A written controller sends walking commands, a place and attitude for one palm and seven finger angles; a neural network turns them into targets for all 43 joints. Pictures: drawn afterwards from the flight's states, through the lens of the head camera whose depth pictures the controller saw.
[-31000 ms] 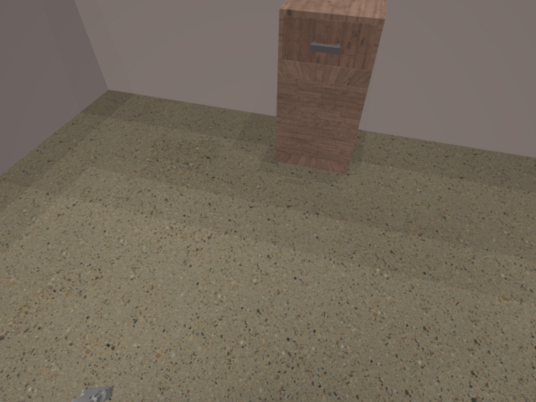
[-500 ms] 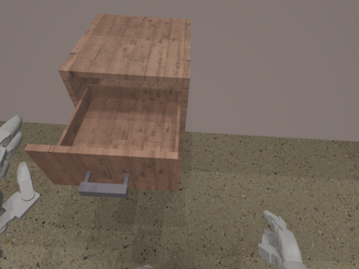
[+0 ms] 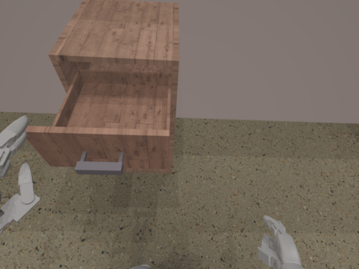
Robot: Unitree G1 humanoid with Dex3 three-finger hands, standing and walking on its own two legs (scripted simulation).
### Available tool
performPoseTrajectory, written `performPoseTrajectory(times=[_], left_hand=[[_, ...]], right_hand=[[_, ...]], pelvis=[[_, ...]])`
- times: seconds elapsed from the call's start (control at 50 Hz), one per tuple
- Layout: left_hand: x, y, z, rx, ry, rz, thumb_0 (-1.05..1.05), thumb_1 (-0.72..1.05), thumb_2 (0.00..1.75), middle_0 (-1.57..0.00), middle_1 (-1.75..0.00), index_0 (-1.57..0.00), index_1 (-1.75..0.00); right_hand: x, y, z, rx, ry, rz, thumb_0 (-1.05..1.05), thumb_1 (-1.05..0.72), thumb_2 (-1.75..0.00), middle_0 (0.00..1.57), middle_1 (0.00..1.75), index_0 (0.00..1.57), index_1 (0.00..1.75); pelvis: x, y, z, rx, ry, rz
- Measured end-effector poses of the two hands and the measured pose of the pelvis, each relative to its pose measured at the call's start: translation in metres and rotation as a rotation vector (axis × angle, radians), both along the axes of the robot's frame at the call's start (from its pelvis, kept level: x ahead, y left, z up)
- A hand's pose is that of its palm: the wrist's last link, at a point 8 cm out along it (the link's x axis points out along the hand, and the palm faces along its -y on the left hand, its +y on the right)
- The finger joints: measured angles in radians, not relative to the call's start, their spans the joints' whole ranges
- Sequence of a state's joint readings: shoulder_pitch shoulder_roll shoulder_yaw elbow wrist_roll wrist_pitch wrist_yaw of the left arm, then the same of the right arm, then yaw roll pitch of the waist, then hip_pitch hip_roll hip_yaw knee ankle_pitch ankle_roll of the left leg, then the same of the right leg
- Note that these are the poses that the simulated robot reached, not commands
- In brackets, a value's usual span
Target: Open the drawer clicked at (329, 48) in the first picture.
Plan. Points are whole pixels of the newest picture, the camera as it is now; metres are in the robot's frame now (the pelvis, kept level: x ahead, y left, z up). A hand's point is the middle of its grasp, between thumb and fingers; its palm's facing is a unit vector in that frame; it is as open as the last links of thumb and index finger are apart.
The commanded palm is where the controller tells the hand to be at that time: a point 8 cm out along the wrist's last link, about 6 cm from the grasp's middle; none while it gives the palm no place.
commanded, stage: step back with the hand held close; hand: left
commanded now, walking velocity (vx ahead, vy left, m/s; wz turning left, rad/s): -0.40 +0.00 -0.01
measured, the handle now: (101, 161) +0.39 +0.23 -0.07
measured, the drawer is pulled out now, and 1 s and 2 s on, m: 0.29 0.29 0.29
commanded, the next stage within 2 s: stop stepping back and stand still in 0.08 s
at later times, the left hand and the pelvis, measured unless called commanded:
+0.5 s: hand out of the picture +0.05 +0.18 +0.18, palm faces +0.35 -0.81 -0.46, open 7.4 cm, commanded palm +0.00 +0.23 +0.18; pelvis -0.13 -0.05 +0.00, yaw +0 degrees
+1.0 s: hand out of the picture +0.01 +0.20 +0.16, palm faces +0.43 -0.80 -0.42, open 7.4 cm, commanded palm -0.05 +0.24 +0.18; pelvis -0.17 -0.04 -0.01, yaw +1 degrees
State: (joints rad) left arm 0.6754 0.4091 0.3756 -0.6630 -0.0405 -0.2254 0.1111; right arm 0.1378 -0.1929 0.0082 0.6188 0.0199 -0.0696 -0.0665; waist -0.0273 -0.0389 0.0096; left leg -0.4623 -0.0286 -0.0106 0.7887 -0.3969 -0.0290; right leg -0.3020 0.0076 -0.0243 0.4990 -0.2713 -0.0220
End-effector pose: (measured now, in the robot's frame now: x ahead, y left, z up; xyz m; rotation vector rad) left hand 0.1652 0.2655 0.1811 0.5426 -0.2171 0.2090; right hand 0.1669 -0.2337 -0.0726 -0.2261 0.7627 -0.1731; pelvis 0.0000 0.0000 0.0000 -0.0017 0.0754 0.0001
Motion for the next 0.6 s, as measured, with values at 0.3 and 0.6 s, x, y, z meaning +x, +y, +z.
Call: performPoseTrajectory(times=[0.3,0.6], left_hand=[[-0.09,-0.023,0.01,-0.032,-0.031,0.002,0.02,0.89,0.9,-0.21,-0.3,-0.21,-0.3],[-0.162,-0.043,-0.007,-0.04,0.052,0.144,0.02,0.89,0.9,-0.21,-0.3,-0.21,-0.3]], right_hand=[[-0.064,0.012,0.016,0.062,-0.122,0.087,0.01,-0.91,-0.9,0.2,0.3,0.2,0.3],[-0.199,-0.081,-0.01,0.005,0.08,-0.067,0.02,-0.91,-0.9,0.2,0.3,0.2,0.3]], pelvis=[[-0.088,-0.019,0.0,-0.028,-0.038,-0.029],[-0.14,-0.054,0.009,0.044,-0.037,0.016]])
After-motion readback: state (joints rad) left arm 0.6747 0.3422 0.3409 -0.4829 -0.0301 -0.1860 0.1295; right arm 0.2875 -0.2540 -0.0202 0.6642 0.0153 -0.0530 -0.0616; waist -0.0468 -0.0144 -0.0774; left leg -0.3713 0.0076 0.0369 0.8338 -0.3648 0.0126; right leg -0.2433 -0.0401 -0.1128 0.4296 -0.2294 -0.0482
